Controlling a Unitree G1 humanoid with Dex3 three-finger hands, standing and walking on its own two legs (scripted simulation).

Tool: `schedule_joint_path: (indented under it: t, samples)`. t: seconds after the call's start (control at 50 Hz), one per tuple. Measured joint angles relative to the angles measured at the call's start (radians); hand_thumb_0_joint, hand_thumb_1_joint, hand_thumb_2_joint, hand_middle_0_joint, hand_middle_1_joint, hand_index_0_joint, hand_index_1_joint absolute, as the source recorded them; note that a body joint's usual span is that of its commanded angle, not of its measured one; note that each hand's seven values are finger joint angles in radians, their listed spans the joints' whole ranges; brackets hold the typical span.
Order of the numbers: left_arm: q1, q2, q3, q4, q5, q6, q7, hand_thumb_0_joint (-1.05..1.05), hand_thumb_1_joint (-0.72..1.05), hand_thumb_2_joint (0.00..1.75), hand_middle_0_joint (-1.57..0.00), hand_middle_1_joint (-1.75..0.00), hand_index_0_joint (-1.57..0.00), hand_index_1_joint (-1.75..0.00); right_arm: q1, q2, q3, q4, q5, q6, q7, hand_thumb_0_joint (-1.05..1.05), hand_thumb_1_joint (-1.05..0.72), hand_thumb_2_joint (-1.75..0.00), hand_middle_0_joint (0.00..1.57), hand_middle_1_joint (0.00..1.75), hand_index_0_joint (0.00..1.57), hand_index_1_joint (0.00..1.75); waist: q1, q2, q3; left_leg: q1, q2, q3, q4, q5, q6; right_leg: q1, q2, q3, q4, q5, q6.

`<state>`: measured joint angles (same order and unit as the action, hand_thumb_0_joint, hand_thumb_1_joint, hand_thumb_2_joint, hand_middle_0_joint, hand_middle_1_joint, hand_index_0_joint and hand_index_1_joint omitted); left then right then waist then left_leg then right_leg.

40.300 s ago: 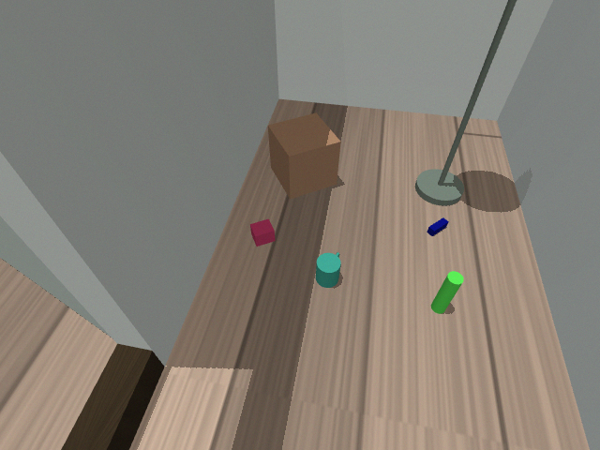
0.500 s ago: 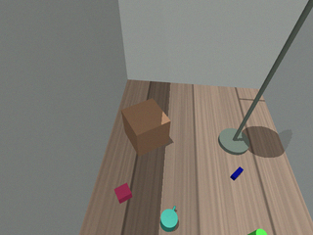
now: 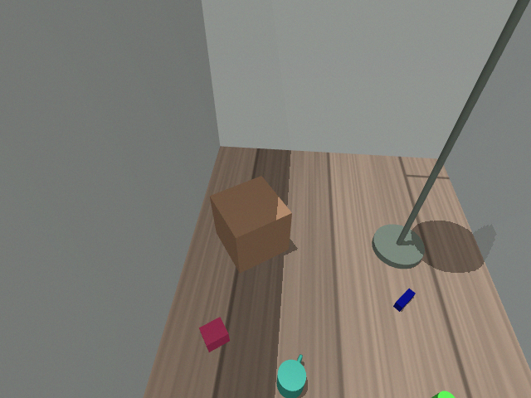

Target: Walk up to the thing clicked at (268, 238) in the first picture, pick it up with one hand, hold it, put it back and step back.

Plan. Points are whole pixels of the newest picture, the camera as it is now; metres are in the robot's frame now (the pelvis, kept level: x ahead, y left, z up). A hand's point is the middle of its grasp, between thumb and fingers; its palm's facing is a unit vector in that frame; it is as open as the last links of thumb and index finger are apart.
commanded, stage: stand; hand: left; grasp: from above
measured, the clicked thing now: (214, 334) +0.50 +0.20 -0.75
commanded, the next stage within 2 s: step back in 1.62 s
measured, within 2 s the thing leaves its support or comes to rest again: neither
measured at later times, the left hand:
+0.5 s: hand out of the picture +0.07 +0.23 -0.16, palm faces +0.01 -0.95 -0.32, open 7.4 cm
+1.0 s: hand out of the picture +0.09 +0.23 -0.16, palm faces +0.00 -0.94 -0.33, open 7.4 cm
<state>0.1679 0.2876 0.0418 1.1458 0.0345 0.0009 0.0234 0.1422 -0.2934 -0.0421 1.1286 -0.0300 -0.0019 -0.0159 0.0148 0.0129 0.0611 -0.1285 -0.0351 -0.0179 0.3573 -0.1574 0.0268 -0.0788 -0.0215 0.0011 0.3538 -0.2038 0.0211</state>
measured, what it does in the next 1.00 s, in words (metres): stands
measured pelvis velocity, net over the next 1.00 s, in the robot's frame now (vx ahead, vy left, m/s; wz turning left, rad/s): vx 0.02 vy -0.01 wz -0.01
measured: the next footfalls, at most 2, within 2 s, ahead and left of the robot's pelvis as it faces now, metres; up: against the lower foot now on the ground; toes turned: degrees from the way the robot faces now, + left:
none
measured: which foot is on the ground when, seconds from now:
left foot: down 0.00-1.00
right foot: down 0.00-1.00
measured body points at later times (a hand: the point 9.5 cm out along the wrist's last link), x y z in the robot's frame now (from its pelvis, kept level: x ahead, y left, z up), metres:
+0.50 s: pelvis +0.01 -0.01 +0.00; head +0.01 -0.01 +0.45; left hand +0.07 +0.28 -0.14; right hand +0.07 -0.30 -0.14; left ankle +0.03 +0.10 -0.75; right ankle +0.00 -0.13 -0.75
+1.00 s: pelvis +0.02 -0.01 +0.00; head +0.03 -0.01 +0.45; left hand +0.09 +0.28 -0.13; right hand +0.09 -0.31 -0.14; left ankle +0.03 +0.10 -0.75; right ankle +0.00 -0.13 -0.75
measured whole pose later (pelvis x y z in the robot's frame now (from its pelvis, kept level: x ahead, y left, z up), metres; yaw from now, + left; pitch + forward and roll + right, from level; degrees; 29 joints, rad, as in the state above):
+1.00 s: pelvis +0.02 -0.01 +0.00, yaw +0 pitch -3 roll +0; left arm 0.10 0.31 0.03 1.16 0.02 -0.01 0.01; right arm 0.11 -0.33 -0.01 1.15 -0.02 -0.02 -0.01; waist 0.00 0.01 0.06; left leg -0.11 -0.02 -0.02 0.32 -0.16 0.01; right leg -0.06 0.00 0.00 0.31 -0.20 0.00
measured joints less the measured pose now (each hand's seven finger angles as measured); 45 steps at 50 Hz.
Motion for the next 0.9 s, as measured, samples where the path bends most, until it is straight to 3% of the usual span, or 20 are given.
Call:
schedule_joint_path:
  t: [0.9]
  samples:
    - [-0.066,0.024,-0.009,0.011,-0.015,-0.009,-0.017,0.00,0.90,0.90,-0.20,-0.30,-0.20,-0.30,-0.033,-0.034,0.027,0.025,0.010,-0.011,0.007,0.00,-0.91,-0.90,0.20,0.30,0.21,0.30,-0.016,-0.006,0.000,0.012,0.019,-0.001,-0.037,-0.004,-0.017,0.014,0.019,0.001,-0.046,0.004,-0.017]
